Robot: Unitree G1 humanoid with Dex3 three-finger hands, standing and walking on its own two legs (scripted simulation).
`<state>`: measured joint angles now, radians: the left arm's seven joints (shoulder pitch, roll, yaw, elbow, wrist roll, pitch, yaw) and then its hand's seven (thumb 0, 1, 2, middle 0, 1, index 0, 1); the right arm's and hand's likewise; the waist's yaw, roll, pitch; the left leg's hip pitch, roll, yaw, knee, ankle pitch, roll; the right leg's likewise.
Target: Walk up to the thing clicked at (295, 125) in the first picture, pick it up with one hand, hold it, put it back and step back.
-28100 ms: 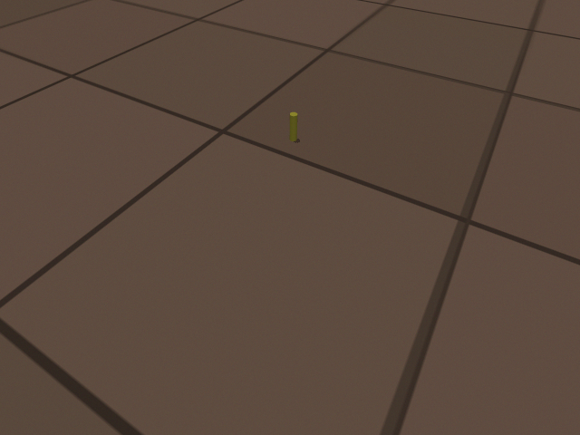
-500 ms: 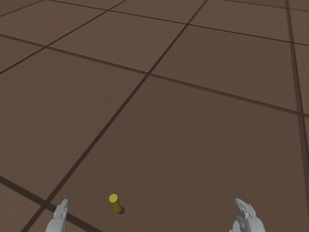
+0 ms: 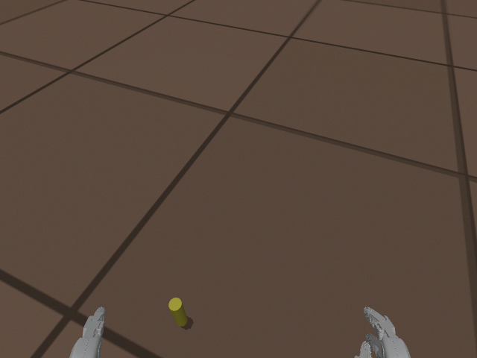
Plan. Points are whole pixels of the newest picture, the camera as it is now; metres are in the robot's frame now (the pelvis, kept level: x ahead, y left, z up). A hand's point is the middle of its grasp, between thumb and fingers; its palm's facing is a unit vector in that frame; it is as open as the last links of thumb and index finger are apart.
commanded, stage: stand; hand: left
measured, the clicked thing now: (178, 312) +0.44 +0.21 -0.64
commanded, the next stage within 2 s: none
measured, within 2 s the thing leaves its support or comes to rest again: neither
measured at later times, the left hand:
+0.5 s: hand out of the picture +0.16 +0.20 -0.08, palm faces -0.01 -0.94 -0.34, open 9.0 cm
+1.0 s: hand out of the picture +0.05 +0.26 -0.11, palm faces +0.00 -0.94 -0.35, open 7.3 cm
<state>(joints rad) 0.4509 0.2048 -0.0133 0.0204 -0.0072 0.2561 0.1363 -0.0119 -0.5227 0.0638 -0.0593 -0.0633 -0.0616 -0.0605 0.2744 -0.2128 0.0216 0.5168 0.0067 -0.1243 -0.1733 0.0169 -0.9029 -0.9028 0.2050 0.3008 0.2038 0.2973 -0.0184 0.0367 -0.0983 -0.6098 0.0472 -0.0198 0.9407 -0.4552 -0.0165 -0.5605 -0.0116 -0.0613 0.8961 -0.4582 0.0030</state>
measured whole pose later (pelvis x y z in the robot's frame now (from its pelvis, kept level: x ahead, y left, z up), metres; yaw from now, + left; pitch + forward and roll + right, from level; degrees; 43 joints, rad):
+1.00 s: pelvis +0.00 +0.02 +0.05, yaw +0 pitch -3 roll +0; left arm 0.19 0.32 0.00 1.06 0.03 0.00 0.02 0.01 0.91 0.90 -0.21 -0.30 -0.21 -0.30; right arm 0.17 -0.30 -0.02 1.08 -0.04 0.00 -0.01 0.01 -0.91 -0.90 0.20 0.30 0.20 0.30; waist 0.02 0.00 0.05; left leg -0.16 -0.01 0.01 0.44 -0.22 0.01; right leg -0.14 -0.06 -0.04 0.44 -0.24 0.03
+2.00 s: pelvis +0.01 -0.01 +0.06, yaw +0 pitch -2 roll +0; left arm 0.09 0.32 0.01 1.16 0.02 -0.01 0.01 0.00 0.91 0.90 -0.21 -0.30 -0.21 -0.30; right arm 0.10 -0.34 -0.01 1.16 -0.02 0.00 -0.01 0.01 -0.91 -0.90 0.20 0.30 0.20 0.30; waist 0.00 0.02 0.04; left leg -0.09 0.02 0.01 0.30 -0.16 -0.02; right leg -0.08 -0.02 -0.05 0.31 -0.19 0.00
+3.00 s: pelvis -0.04 +0.04 +0.04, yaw +0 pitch +0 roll -1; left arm 0.00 0.40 0.06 0.89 0.00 0.06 0.04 0.00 0.91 0.90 -0.21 -0.30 -0.21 -0.30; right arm 0.14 -0.36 -0.05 0.95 -0.03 0.04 0.00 0.01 -0.91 -0.90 0.20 0.30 0.20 0.30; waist -0.02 -0.04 0.20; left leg -0.30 -0.02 -0.02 0.62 -0.32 0.04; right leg -0.45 0.10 0.16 1.11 -0.56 -0.02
